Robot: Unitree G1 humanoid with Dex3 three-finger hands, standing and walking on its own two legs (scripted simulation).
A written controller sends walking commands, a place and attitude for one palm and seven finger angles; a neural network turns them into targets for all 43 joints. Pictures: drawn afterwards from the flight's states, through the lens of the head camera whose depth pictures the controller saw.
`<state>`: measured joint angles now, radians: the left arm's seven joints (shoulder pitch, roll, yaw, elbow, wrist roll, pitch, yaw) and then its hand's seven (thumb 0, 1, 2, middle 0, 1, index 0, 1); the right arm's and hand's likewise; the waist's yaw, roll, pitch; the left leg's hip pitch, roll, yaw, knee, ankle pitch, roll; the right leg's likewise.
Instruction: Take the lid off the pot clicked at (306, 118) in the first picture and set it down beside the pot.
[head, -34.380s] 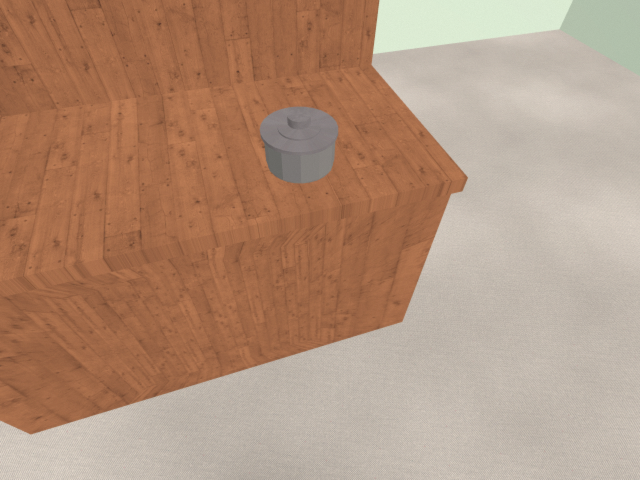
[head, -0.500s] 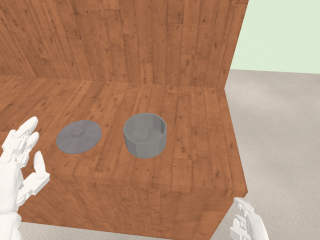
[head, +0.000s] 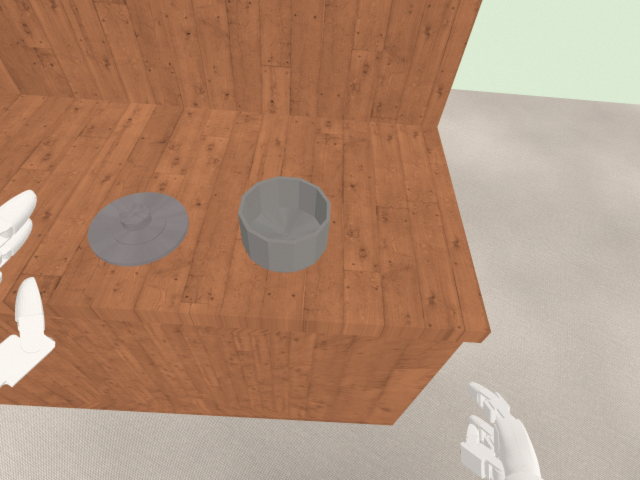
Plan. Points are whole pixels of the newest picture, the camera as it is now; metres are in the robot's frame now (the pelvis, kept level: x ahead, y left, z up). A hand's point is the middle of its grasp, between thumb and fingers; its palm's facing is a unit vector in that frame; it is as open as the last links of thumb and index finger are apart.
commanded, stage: step back with the hand held close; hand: left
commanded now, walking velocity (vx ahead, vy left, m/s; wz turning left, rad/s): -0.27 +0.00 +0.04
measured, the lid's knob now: (135, 217) +0.48 +0.35 -0.02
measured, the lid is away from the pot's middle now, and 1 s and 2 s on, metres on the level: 0.25 0.25 0.25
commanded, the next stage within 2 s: stop stepping back and stand still in 0.84 s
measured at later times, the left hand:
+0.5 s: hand out of the picture +0.12 +0.25 +0.18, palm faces +0.36 -0.84 -0.41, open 7.4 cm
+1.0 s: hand out of the picture +0.02 +0.24 +0.15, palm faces +0.32 -0.89 -0.31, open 7.4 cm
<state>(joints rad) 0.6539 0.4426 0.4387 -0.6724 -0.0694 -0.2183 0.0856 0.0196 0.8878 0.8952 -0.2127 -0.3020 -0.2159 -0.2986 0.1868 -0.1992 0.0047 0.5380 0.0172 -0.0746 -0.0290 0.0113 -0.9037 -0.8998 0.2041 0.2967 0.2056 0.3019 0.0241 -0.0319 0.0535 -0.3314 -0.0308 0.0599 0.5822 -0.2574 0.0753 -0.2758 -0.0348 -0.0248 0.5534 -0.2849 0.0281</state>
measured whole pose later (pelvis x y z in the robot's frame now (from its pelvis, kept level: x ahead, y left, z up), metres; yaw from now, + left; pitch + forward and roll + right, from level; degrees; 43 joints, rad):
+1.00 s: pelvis -0.22 +0.01 -0.04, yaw +0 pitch -2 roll -5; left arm 0.36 0.42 0.40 -0.57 -0.08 -0.17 0.08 0.02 0.89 0.90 -0.21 -0.30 -0.21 -0.30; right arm 0.17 -0.17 0.00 0.57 0.01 -0.11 0.00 0.01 -0.90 -0.90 0.20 0.30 0.21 0.30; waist -0.04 -0.02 0.07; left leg -0.67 0.04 0.03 0.69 -0.01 0.07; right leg -0.40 0.08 -0.01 1.09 -0.54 0.01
